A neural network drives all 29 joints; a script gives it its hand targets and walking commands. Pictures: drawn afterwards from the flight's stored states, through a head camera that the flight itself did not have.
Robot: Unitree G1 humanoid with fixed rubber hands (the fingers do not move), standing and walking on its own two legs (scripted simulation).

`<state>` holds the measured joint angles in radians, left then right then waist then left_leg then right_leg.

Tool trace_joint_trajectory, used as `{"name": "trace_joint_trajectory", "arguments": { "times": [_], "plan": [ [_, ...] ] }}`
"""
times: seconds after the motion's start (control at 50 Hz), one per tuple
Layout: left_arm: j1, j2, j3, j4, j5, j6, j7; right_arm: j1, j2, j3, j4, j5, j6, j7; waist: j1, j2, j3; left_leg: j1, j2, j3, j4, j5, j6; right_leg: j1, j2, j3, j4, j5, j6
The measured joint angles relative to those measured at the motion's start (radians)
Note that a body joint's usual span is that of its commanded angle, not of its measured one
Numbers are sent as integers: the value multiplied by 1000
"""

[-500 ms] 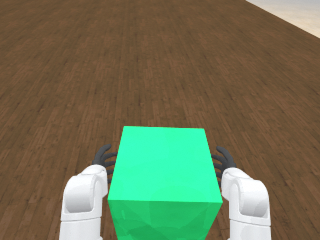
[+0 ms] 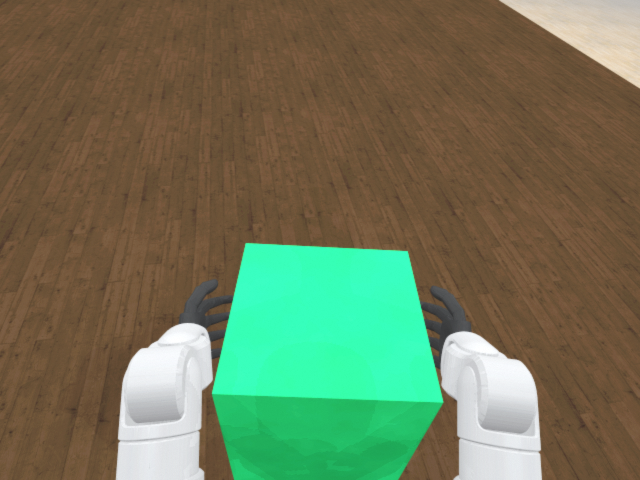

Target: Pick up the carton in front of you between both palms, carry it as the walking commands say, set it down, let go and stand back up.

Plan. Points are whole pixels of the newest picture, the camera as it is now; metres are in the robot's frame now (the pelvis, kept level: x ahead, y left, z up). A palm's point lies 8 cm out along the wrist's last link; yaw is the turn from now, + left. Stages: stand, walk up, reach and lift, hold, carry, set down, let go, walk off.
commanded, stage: carry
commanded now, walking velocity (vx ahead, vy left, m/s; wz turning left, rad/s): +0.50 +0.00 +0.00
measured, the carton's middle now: (320, 368) +0.27 +0.00 -0.01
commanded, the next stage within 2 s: none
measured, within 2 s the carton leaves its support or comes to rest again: neither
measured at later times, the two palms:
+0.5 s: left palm (255, 165) +0.58 +0.11 +0.08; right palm (424, 171) +0.61 -0.19 +0.07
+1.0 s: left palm (248, 87) +0.92 +0.17 +0.05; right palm (375, 91) +0.92 -0.13 +0.06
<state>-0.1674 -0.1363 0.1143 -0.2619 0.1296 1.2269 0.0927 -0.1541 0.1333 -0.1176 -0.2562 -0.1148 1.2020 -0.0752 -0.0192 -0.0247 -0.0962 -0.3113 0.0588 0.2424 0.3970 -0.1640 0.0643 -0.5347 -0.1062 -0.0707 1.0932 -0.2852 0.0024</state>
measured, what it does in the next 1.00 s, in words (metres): walks ahead: right foot, then left foot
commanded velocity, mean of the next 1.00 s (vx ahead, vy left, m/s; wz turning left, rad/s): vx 0.40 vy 0.00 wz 0.00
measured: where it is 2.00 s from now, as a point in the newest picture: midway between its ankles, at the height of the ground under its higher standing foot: (302, 326)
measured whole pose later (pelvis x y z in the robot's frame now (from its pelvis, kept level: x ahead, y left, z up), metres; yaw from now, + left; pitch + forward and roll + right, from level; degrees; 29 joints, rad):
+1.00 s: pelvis +0.65 +0.02 +0.00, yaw +0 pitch +4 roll -2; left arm -0.17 -0.13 0.11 -0.30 0.13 1.20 0.09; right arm -0.16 0.13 -0.11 -0.28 -0.11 1.17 -0.08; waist -0.01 -0.02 -0.01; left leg -0.32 0.05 0.23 0.38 -0.14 0.08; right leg -0.49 -0.08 -0.07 1.05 -0.34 0.01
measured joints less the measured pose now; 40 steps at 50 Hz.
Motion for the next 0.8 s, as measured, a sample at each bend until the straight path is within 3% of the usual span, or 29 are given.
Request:
{"name": "trace_joint_trajectory", "arguments": {
  "times": [0.14,0.28,0.32,0.34,0.4,0.44,0.5,0.6,0.74,0.8],
  "plan": [
    [24,5,-27,-81,-2,-21,1,19,-2,11,-73,16,-24,0,1,9,-7,195,-10,-14,-146,-49,-32,-106,-21,-41,-354,174,20],
    [12,4,-9,-128,-12,11,2,-12,1,19,-111,6,17,0,10,21,-41,377,2,-27,-133,-213,-104,8,23,-128,-615,247,-15],
    [-10,1,-5,-103,-14,12,2,-28,-2,8,-105,2,29,0,17,48,-42,362,42,-45,26,-318,-118,59,49,-164,-623,228,-43],
    [-24,-2,-7,-73,-12,5,2,-34,-7,-3,-92,2,32,0,23,66,-37,300,70,-69,188,-317,-109,55,56,-177,-573,195,-66],
    [-40,-4,-7,-10,-7,3,2,-39,-8,-23,-54,-2,42,0,32,55,-4,56,42,-177,646,-275,-78,102,48,-184,-567,126,-86],
    [-25,-2,0,-10,-13,1,2,-35,7,-25,-46,-10,40,-1,30,47,16,-75,37,-186,747,-209,-62,159,49,-183,-627,123,-79],
    [-6,0,4,-35,-21,-13,2,-30,4,-2,-54,-11,25,-1,34,42,37,-211,51,-176,700,-109,-61,245,55,-174,-715,118,-73],
    [6,2,3,-87,-33,-29,2,-21,2,18,-102,-10,8,-2,32,36,30,-321,68,-146,473,11,-82,385,63,-159,-826,85,-54],
    [-2,1,-8,-103,-25,-10,-2,-14,1,11,-133,-6,27,-3,22,35,-10,-284,36,-73,159,138,-61,590,63,-148,-884,-41,7],
    [-4,1,-6,-90,-16,3,-3,-20,2,6,-110,-3,34,-3,24,21,-17,-196,5,-26,71,125,-42,649,43,-131,-799,-153,43]
  ]
}}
